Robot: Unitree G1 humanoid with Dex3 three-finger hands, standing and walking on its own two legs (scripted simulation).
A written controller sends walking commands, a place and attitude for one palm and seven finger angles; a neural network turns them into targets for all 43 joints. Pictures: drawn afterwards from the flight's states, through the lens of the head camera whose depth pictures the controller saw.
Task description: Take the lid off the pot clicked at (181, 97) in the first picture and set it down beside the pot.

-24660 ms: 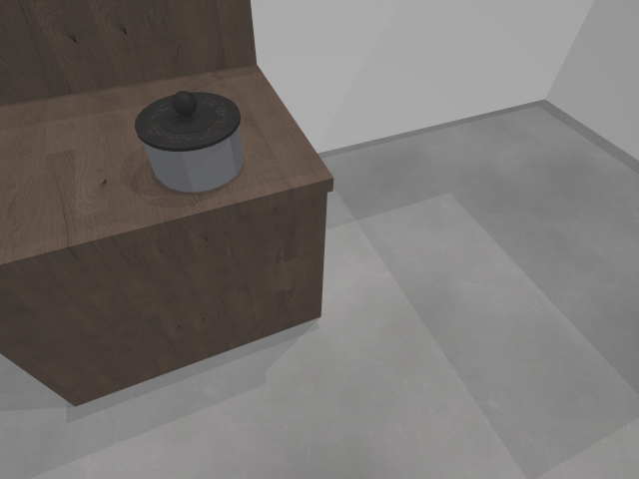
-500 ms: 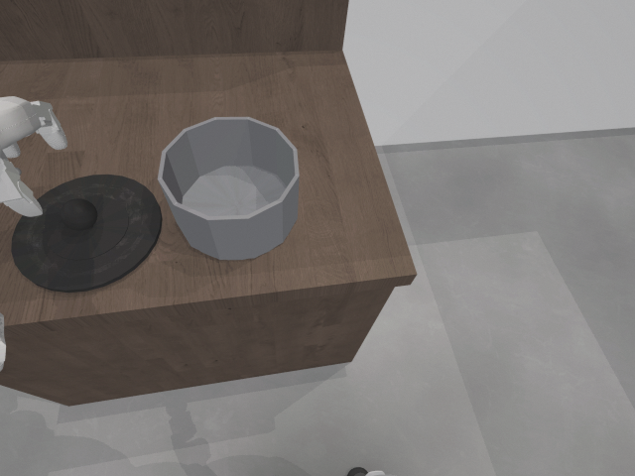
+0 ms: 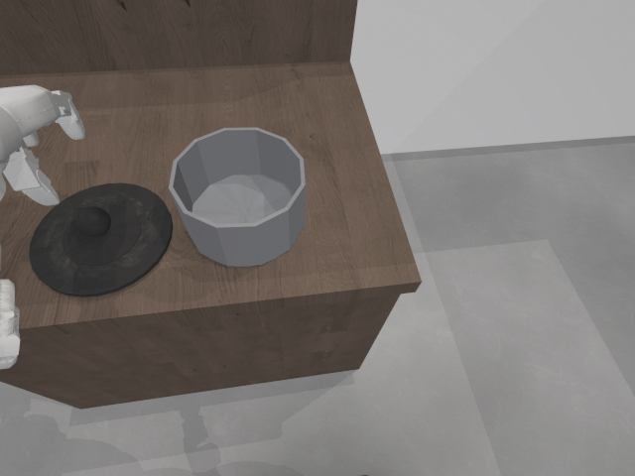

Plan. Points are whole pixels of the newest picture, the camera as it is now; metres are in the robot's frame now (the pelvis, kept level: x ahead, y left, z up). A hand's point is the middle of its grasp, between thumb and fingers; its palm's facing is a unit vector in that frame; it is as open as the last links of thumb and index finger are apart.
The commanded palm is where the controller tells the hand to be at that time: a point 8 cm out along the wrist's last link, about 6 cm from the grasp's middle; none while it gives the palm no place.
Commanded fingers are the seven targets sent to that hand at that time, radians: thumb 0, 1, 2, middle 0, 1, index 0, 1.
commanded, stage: draw the hand back to the body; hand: left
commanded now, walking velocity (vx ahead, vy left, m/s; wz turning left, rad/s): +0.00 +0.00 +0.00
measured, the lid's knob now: (93, 221) +0.49 +0.32 -0.04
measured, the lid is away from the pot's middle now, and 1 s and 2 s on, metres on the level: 0.23 0.23 0.23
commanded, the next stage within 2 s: none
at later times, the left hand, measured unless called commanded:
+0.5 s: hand (49, 189) +0.42 +0.28 +0.12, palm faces -0.04 -0.61 -0.79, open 10.9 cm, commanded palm +0.39 +0.31 +0.18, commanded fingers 0.00 0.08 0.46 -0.29 -0.97 -0.29 -0.97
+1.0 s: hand (54, 209) +0.36 +0.24 +0.16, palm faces +0.44 -0.85 -0.30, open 9.5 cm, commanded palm +0.31 +0.27 +0.18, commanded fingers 0.00 0.59 0.74 -0.23 -0.55 -0.23 -0.55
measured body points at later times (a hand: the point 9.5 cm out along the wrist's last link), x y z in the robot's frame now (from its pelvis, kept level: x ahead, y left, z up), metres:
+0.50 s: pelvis +0.00 -0.01 +0.01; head +0.06 -0.01 +0.45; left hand +0.42 +0.31 +0.17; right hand +0.10 -0.28 -0.11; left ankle -0.03 +0.05 -0.73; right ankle +0.00 -0.16 -0.73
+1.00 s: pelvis +0.02 -0.05 +0.01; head +0.03 -0.07 +0.46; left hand +0.34 +0.28 +0.18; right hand +0.14 -0.31 -0.10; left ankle -0.03 +0.05 -0.73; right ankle +0.00 -0.16 -0.73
